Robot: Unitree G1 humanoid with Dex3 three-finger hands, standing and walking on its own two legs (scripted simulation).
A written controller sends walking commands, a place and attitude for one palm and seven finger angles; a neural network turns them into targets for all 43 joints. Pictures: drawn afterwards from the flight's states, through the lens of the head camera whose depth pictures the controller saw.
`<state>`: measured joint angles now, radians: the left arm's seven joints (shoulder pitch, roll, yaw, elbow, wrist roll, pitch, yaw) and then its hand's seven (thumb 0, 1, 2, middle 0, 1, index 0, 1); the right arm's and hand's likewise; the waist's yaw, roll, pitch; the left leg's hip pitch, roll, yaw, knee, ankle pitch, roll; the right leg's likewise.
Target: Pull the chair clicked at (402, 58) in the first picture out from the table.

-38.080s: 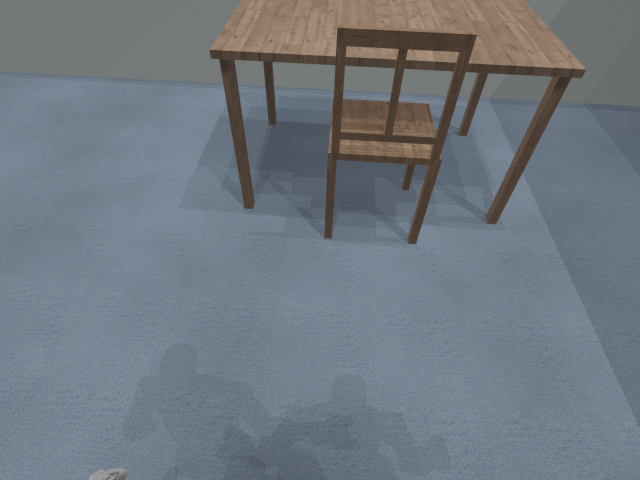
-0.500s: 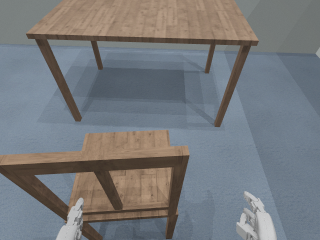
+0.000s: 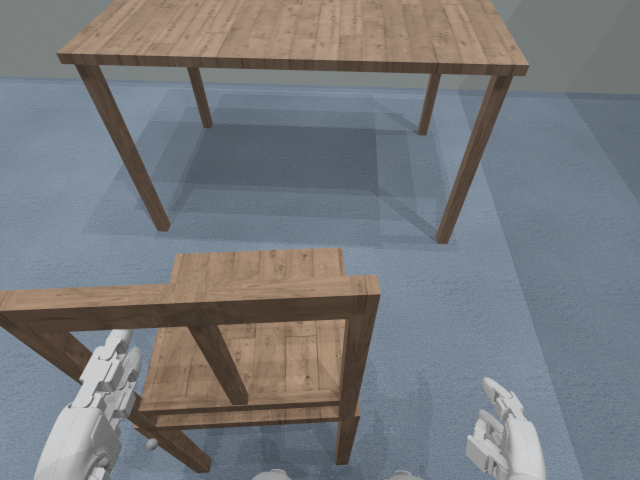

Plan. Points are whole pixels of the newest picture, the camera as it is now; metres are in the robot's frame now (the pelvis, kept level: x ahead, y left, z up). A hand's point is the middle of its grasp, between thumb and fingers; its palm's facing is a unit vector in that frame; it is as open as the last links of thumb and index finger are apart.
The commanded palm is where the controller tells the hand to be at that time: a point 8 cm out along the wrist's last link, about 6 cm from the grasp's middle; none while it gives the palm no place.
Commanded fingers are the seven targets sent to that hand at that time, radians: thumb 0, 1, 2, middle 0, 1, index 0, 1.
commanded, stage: draw the hand back to the body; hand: left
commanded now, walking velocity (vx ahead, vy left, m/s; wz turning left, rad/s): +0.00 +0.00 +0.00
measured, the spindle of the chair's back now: (223, 366) +0.27 +0.15 -0.03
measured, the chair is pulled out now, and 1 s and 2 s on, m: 0.65 0.65 0.65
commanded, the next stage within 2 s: step back with the hand held close in 1.14 s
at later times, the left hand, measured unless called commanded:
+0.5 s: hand (106, 429) +0.16 +0.21 +0.10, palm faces +0.12 -0.88 -0.47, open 11.3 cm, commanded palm +0.14 +0.27 +0.20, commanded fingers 0.00 0.47 0.69 -0.14 -0.21 -0.14 -0.21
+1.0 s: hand (67, 410) +0.16 +0.22 +0.15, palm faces +0.27 -0.76 -0.59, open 6.1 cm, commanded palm +0.16 +0.27 +0.25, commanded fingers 0.00 0.90 0.90 -0.20 -0.30 -0.20 -0.30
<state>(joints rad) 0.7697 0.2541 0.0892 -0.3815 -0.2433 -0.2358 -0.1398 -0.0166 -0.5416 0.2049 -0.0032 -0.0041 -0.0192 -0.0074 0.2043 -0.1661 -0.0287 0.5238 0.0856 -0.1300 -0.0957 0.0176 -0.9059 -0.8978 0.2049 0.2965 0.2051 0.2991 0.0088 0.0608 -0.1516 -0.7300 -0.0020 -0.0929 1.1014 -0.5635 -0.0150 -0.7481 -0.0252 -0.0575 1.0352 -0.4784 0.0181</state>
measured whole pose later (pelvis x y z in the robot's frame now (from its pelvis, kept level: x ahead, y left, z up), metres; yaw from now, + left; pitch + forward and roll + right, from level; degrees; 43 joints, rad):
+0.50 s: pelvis +0.03 -0.02 +0.06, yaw +1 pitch -1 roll -1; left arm 0.70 0.43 0.06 -0.37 -0.06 0.19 0.11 -0.01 0.13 0.53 -0.10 -0.14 -0.42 -0.26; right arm 0.19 -0.21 0.06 0.62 0.04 -0.21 -0.14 0.02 -0.90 -0.90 0.21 0.30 0.21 0.30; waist 0.04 0.08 0.00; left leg -0.22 0.02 -0.09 0.64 -0.40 -0.03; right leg -0.25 -0.01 -0.07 0.61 -0.34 0.00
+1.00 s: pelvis +0.03 -0.04 +0.06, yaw +3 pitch -3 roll +0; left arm 0.66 0.49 0.16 -0.43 -0.07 0.21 0.15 0.01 0.86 0.88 -0.21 -0.30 -0.52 -0.43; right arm 0.20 -0.25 0.03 0.71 0.07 -0.27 -0.12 0.02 -0.91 -0.90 0.20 0.30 0.20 0.30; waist 0.10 0.11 0.04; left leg -0.14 0.02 -0.12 0.55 -0.36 -0.06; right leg -0.19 -0.01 -0.10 0.59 -0.35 -0.03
